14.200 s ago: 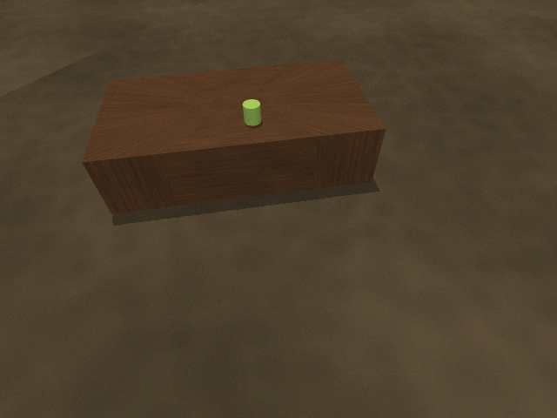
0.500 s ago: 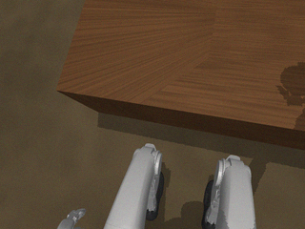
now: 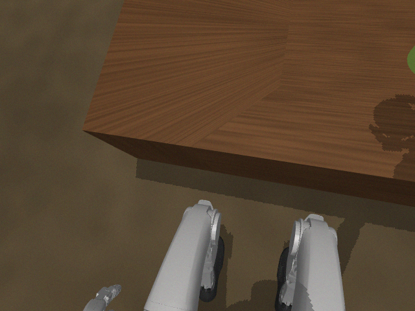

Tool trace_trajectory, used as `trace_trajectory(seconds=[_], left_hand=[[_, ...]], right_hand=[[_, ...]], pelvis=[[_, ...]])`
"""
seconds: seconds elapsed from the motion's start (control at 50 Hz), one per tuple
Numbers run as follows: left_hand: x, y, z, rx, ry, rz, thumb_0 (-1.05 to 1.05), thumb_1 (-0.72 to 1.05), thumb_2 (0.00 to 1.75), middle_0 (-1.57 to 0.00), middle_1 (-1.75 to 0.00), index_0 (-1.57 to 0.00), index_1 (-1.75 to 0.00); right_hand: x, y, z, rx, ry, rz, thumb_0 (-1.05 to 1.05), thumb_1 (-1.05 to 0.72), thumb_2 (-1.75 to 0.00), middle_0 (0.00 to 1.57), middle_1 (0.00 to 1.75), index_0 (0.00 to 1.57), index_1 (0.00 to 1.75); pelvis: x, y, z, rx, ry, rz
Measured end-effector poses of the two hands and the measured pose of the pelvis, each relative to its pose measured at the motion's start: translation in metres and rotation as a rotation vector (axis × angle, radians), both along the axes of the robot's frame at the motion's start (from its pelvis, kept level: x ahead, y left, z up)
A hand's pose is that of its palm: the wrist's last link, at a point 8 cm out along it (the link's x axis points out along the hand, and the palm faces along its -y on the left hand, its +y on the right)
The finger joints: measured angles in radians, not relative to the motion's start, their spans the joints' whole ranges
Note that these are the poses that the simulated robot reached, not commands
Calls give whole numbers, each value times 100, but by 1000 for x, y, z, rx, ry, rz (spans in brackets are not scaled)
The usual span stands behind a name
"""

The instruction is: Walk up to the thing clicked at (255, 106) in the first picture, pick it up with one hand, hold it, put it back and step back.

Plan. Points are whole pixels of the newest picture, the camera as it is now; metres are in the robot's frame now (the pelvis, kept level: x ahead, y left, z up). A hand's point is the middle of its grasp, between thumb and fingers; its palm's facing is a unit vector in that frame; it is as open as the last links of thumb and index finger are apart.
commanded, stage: lift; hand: right
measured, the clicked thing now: out of the picture +0.56 -0.29 +0.01
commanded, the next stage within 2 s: hold in 1.82 s
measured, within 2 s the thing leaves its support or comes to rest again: neither
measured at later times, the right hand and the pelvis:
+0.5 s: hand out of the picture +0.52 -0.28 +0.09, palm faces +0.35 +0.94 -0.02, open 6.6 cm; pelvis +0.01 +0.00 +0.06, yaw -1 degrees
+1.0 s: hand out of the picture +0.44 -0.24 +0.20, palm faces +0.36 +0.93 +0.00, open 6.6 cm; pelvis +0.03 +0.00 +0.16, yaw -4 degrees
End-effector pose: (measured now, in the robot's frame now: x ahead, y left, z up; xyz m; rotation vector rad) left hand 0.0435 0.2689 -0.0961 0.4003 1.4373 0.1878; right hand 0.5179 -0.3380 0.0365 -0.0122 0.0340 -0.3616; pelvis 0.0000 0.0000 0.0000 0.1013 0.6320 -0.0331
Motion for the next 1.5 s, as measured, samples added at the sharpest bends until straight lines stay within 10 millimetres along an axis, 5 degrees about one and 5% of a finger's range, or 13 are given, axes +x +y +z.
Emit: trace_trajectory(seconds=[0.32, 0.8, 1.04, 1.5], left_hand=[[4, 0, 22, -2, -21, 5, 1, 89, 91, -21, -31, -21, -32], [75, -8, 116, -56, -263, -38, 1, 88, 92, -21, -30, -20, -31], [99, -15, 159, -69, -349, -72, 1, 86, 93, -20, -30, -19, -32], [115, -32, 191, -116, -379, -70, 1, 89, 92, -20, -30, -19, -32]], right_hand=[[-19, 4, 18, -2, 9, 10, 3, 41, -101, 62, 105, 136, 146], [-93, 42, 126, 7, -1, -3, 3, 41, -102, 63, 105, 136, 146], [-124, 56, 164, 8, -14, 1, 3, 42, -103, 64, 104, 137, 147], [-144, 73, 204, -1, -31, 28, 3, 43, -103, 64, 104, 136, 147]], pelvis=[[3, -2, 23, -5, -27, -6], [24, 2, 125, -39, -201, -38], [31, 0, 164, -55, -302, -53], [51, -5, 203, -78, -393, -48]])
